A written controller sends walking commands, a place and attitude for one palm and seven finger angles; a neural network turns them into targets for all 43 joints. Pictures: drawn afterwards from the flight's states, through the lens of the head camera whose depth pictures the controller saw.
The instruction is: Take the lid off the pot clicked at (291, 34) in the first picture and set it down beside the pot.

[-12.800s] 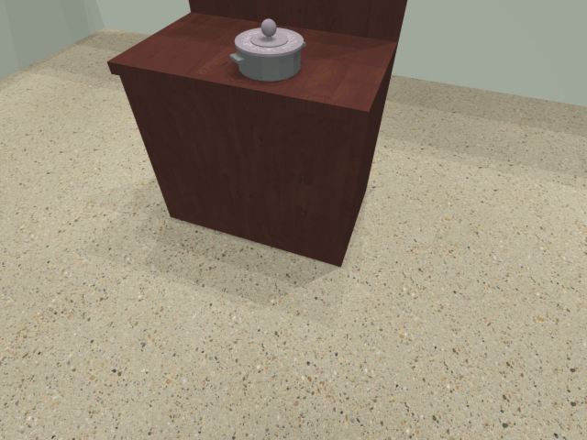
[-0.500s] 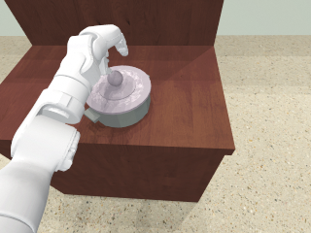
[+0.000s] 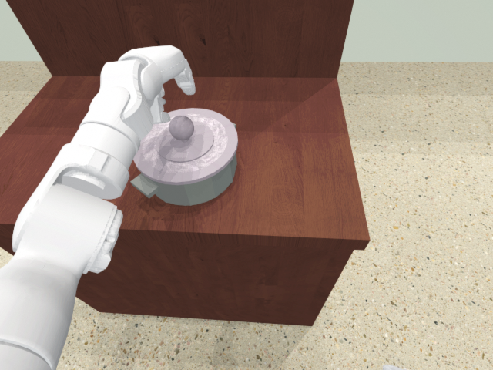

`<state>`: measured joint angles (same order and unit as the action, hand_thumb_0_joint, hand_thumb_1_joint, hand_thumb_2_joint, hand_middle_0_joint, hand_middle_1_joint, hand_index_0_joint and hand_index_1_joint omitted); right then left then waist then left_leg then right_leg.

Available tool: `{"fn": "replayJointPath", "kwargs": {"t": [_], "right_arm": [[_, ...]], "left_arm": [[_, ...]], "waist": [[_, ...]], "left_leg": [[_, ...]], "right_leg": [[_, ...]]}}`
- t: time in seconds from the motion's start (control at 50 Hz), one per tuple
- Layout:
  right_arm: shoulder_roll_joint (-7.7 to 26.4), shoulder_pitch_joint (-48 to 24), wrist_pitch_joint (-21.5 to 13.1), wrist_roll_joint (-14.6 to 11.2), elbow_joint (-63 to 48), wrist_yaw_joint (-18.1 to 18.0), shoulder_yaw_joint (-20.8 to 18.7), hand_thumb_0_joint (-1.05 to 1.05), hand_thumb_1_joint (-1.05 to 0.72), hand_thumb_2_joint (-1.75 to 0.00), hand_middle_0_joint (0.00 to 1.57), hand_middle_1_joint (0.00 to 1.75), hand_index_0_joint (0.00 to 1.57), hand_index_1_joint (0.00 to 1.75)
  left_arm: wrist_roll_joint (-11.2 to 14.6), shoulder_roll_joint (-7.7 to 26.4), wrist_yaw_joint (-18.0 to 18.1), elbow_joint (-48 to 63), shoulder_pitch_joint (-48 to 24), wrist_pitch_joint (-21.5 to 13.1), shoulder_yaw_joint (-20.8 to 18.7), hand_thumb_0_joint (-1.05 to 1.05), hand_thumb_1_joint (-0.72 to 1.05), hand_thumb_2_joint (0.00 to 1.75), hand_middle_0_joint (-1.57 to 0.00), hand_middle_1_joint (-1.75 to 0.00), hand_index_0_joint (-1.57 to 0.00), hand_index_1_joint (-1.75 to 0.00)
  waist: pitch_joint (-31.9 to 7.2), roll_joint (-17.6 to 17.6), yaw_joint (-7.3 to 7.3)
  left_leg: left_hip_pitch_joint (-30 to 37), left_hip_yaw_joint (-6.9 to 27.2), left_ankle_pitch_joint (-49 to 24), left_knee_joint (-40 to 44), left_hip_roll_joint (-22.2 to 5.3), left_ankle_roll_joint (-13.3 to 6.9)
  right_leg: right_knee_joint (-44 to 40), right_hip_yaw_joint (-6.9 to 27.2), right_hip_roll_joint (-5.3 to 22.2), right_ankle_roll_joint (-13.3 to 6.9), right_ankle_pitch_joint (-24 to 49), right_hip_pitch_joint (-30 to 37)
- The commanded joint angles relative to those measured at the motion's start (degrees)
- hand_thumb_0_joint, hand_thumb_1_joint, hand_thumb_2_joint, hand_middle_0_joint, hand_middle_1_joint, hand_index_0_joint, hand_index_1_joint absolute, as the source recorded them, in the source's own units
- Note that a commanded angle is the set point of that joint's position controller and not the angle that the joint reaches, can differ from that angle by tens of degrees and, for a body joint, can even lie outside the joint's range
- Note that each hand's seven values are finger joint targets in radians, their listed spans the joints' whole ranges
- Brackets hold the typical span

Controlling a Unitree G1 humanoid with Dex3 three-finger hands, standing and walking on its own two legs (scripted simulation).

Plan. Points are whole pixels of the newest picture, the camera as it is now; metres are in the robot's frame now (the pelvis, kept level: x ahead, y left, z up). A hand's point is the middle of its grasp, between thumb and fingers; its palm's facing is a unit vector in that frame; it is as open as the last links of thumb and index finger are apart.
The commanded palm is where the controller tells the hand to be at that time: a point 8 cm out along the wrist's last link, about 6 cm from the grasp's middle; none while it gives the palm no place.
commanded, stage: move the open hand above the knob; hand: left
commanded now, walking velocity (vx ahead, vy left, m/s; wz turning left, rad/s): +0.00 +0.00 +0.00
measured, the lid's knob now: (181, 127) +0.52 +0.10 +0.10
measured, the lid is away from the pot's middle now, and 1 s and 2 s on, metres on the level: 0.00 0.00 0.01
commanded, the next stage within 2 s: lower the open fingers around the knob in 0.04 s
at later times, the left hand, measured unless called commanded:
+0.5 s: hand (174, 113) +0.49 +0.09 +0.16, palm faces -0.36 -0.02 -0.93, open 10.2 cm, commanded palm +0.48 +0.10 +0.23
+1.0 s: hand (176, 131) +0.48 +0.10 +0.13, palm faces -0.39 +0.01 -0.92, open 10.2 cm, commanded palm +0.49 +0.10 +0.19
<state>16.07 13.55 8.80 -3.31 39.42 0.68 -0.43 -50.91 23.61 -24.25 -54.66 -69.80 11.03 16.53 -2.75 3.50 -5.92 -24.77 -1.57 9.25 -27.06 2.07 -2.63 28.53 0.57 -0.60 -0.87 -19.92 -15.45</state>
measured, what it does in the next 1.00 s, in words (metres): stands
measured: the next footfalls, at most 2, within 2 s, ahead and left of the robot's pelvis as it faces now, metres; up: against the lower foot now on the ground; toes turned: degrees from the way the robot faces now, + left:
none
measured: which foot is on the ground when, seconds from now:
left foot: down 0.00-1.00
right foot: down 0.00-1.00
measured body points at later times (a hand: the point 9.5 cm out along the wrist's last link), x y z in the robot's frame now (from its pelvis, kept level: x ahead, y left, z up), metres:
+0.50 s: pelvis +0.00 +0.00 +0.00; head +0.05 -0.02 +0.45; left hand +0.50 +0.09 +0.22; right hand +0.07 -0.26 -0.14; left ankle +0.04 +0.10 -0.73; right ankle -0.06 -0.11 -0.73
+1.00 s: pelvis -0.01 +0.00 +0.00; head +0.04 -0.02 +0.44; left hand +0.49 +0.09 +0.19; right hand +0.05 -0.27 -0.14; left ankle +0.04 +0.10 -0.74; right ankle -0.06 -0.11 -0.73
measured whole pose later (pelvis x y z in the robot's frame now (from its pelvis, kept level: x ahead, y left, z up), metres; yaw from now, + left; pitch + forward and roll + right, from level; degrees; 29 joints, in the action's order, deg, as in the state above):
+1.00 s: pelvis -0.01 +0.00 +0.00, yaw +0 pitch +8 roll +0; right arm 16.5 15.0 8.5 -3.5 40.9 0.2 -1.4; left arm -51.4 20.2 -21.4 -59.9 -68.3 11.1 19.9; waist -2.6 3.1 -6.7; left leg -27.8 -1.3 9.4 -29.1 1.7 -2.5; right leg 30.4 0.3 -1.0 -1.0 -20.1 -18.4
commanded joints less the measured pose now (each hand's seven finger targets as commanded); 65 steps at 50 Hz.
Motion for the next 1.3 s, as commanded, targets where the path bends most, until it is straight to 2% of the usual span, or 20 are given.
{"fn": "replayJointPath", "kwargs": {"t": [0.0,0.04,0.12,0.18,0.2,0.28,0.36,0.46,0.54,0.62,0.72,0.78,0.82,0.94,1.04,1.08,1.14,1.16,1.18,1.28], "right_arm": [[7.73,0.39,-1.27,-0.20,-5.51,-0.29,-2.79,0.00,-0.90,-0.90,0.20,0.30,0.20,0.30],[8.07,0.31,-0.86,-0.35,-5.07,-0.48,-2.37,0.00,-0.90,-0.90,0.20,0.30,0.20,0.30],[7.68,-0.93,-0.89,-0.33,-6.04,-0.13,-2.59,0.00,-0.90,-0.90,0.20,0.30,0.20,0.30],[7.79,0.85,-0.66,-0.34,-4.58,0.12,-3.14,0.00,-0.90,-0.90,0.20,0.30,0.20,0.30],[8.16,0.16,-0.74,-0.21,-5.11,0.28,-3.05,0.00,-0.90,-0.90,0.20,0.30,0.20,0.30],[7.84,1.18,-0.90,0.02,-5.10,0.39,-3.39,0.00,-0.90,-0.90,0.20,0.30,0.20,0.30],[8.21,0.98,-0.34,-0.31,-4.57,0.56,-2.93,0.00,-0.90,-0.90,0.20,0.30,0.20,0.30],[7.32,0.84,-0.85,0.31,-5.63,0.79,-3.26,0.00,-0.90,-0.90,0.20,0.30,0.20,0.30],[7.70,1.67,-1.03,0.05,-5.04,0.30,-2.91,0.00,-0.90,-0.90,0.20,0.30,0.20,0.30],[7.58,1.12,-0.98,-0.20,-5.06,0.20,-3.02,0.00,-0.90,-0.90,0.20,0.30,0.20,0.30],[7.62,1.40,-1.56,-0.07,-5.42,-0.51,-3.27,0.00,-0.90,-0.90,0.20,0.30,0.20,0.30],[7.47,2.40,-1.49,-0.25,-4.55,-0.74,-3.34,0.00,-0.90,-0.90,0.20,0.30,0.20,0.30],[8.09,2.35,-1.33,-0.50,-3.75,-0.80,-2.97,0.00,-0.90,-0.90,0.20,0.30,0.20,0.30],[7.79,2.61,-1.84,-0.21,-3.62,-0.64,-3.49,0.00,-0.90,-0.90,0.20,0.30,0.20,0.30],[8.07,3.82,-2.67,-0.16,-2.92,-1.11,-3.63,0.00,-0.90,-0.90,0.20,0.30,0.20,0.30],[7.78,4.07,-2.88,-0.04,-2.79,-0.86,-3.88,0.00,-0.90,-0.90,0.20,0.30,0.20,0.30],[7.96,4.43,-2.94,0.19,-2.62,-0.50,-4.04,0.00,-0.90,-0.90,0.20,0.30,0.20,0.30],[7.74,4.32,-2.89,0.11,-2.59,-0.44,-3.81,0.00,-0.90,-0.90,0.20,0.30,0.20,0.30],[8.17,5.10,-2.68,0.16,-2.43,-0.54,-3.99,0.00,-0.90,-0.90,0.20,0.30,0.20,0.30],[8.01,4.35,-2.45,0.00,-3.10,-0.84,-3.53,0.00,-0.90,-0.90,0.20,0.30,0.20,0.30]], "left_arm": [[-0.99,11.69,2.35,10.41,-33.15,0.37,-3.45,0.00,-0.36,1.55,-0.84,-0.08,-0.84,-0.08],[-0.81,13.16,2.23,6.12,-30.78,1.52,-4.69,0.00,-0.36,1.55,-0.84,-0.08,-0.84,-0.08],[-0.71,9.51,1.60,12.83,-36.66,0.73,-1.00,0.00,-0.36,1.55,-0.84,-0.08,-0.84,-0.08],[-0.15,6.87,0.00,8.51,-36.02,3.20,0.18,0.00,-0.36,1.55,-0.84,-0.08,-0.84,-0.08],[-0.81,11.29,0.12,10.27,-36.98,2.89,-3.15,0.00,-0.36,1.55,-0.84,-0.08,-0.84,-0.08],[0.13,6.51,-0.38,10.22,-34.40,1.31,-0.27,0.00,-0.36,1.55,-0.84,-0.08,-0.84,-0.08],[-0.41,8.21,0.53,5.73,-30.49,1.84,-2.23,0.00,-0.36,1.55,-0.84,-0.08,-0.84,-0.08],[-1.28,8.11,2.58,12.55,-33.41,0.24,-2.57,0.00,-0.36,1.55,-0.84,-0.08,-0.84,-0.08],[-1.36,12.54,3.88,6.36,-29.19,0.77,-6.59,0.00,-0.36,1.55,-0.84,-0.08,-0.84,-0.08],[-1.12,6.52,4.12,5.57,-28.48,1.58,-1.69,0.00,-0.36,1.55,-0.84,-0.08,-0.84,-0.08],[-0.66,9.36,3.92,9.28,-31.42,0.23,-3.38,0.00,-0.36,1.55,-0.84,-0.08,-0.84,-0.08],[-0.21,5.49,3.83,6.66,-29.88,0.03,-0.61,0.00,-0.36,1.55,-0.84,-0.08,-0.84,-0.08],[-0.76,7.51,4.24,2.84,-28.16,0.53,-1.91,0.00,-0.36,1.55,-0.84,-0.08,-0.84,-0.08],[-0.85,3.39,4.77,6.86,-31.65,-0.90,1.15,0.00,-0.36,1.55,-0.84,-0.08,-0.84,-0.08],[0.18,5.98,5.48,6.09,-31.79,-1.36,-1.33,0.00,-0.36,1.55,-0.84,-0.08,-0.84,-0.08],[0.46,2.26,5.32,6.96,-31.48,-1.70,1.23,0.00,-0.36,1.55,-0.84,-0.08,-0.84,-0.08],[-0.86,6.47,6.27,7.66,-31.31,-1.86,-2.27,0.00,-0.36,1.55,-0.84,-0.08,-0.84,-0.08],[-0.68,4.64,6.19,4.57,-29.18,-1.34,-0.89,0.00,-0.36,1.55,-0.84,-0.08,-0.84,-0.08],[-0.19,7.17,6.28,4.03,-27.41,-1.49,-3.66,0.00,-0.36,1.55,-0.84,-0.08,-0.84,-0.08],[-1.05,8.62,7.02,3.61,-28.33,-0.42,-3.89,0.00,-0.36,1.55,-0.84,-0.08,-0.84,-0.08]], "waist": [[-22.08,-6.81,-0.86],[-20.31,-9.07,-0.80],[-24.40,-3.30,-1.47],[-24.18,-3.32,-1.90],[-26.05,-3.97,-1.33],[-26.55,-4.43,-1.80],[-21.84,-7.39,-1.12],[-27.58,-2.36,-0.47],[-24.56,-8.23,0.12],[-22.34,-6.93,-0.78],[-25.01,-6.39,-1.18],[-21.33,-5.79,-1.80],[-18.74,-6.68,-1.89],[-23.87,-2.74,-2.46],[-25.25,-5.74,-2.57],[-25.60,-3.51,-2.58],[-26.44,-2.55,-1.88],[-24.45,-4.43,-2.15],[-24.81,-6.42,-1.59],[-23.79,-6.96,-1.50]], "left_leg": [[23.64,1.28,-14.78,-2.03,1.38,-2.61],[20.99,0.94,-12.88,-1.73,1.55,-2.61],[25.19,1.32,-15.76,-2.63,1.67,-2.48],[26.07,1.97,-16.67,-3.15,1.68,-2.52],[26.31,2.31,-17.07,-3.33,1.83,-2.49],[27.74,2.86,-22.28,-4.01,1.56,-2.59],[23.56,2.33,-16.98,-2.80,1.60,-2.29],[29.20,3.49,-22.92,-3.64,0.99,-2.26],[23.85,2.26,-17.05,-2.30,1.00,-2.43],[23.36,1.73,-14.22,-2.11,0.95,-2.38],[24.42,1.49,-13.04,-2.55,1.26,-2.89],[23.19,1.53,-11.14,-2.29,0.95,-2.81],[21.14,1.42,-8.80,-1.95,0.85,-2.52],[25.40,2.11,-11.17,-3.36,0.54,-2.28],[24.21,1.46,-11.50,-3.65,0.65,-2.78],[25.54,1.56,-14.89,-4.40,0.45,-2.73],[26.68,2.17,-16.67,-4.69,0.34,-2.45],[24.86,1.87,-15.92,-4.66,0.65,-2.60],[23.43,1.78,-16.70,-4.45,0.33,-2.73],[20.52,0.66,-13.62,-4.12,0.58,-2.83]], "right_leg": [[-3.57,-1.44,-1.79,-0.93,26.08,-5.88],[-3.59,-1.21,-1.69,-0.74,25.91,-5.32],[-2.99,-1.16,-1.57,-0.96,26.90,-6.35],[-3.12,-2.05,-1.88,-1.21,27.01,-7.32],[-2.80,-1.54,-2.00,-1.12,28.01,-5.95],[-2.43,-1.90,-2.06,-1.11,29.69,-7.23],[-2.54,-2.30,-2.35,-1.10,26.40,-7.87],[-2.22,-2.05,-2.42,-1.41,26.40,-8.27],[-2.63,-1.95,-2.38,-1.26,26.18,-5.70],[-3.02,-2.26,-2.22,-1.14,23.71,-8.29],[-3.31,-1.43,-1.90,-0.96,25.15,-6.53],[-3.73,-1.99,-2.01,-1.18,21.92,-9.45],[-3.50,-2.00,-2.20,-1.11,20.07,-10.38],[-2.38,-2.08,-2.37,-1.39,19.85,-12.03],[-2.29,-1.56,-2.26,-1.03,23.16,-9.92],[-1.78,-1.96,-2.24,-1.28,24.76,-11.25],[-1.49,-1.92,-2.67,-1.47,25.01,-11.06],[-1.71,-1.96,-2.72,-1.34,25.45,-11.11],[-1.70,-1.87,-2.39,-1.39,26.90,-9.25],[-1.98,-1.39,-2.00,-1.14,27.35,-8.00]]}}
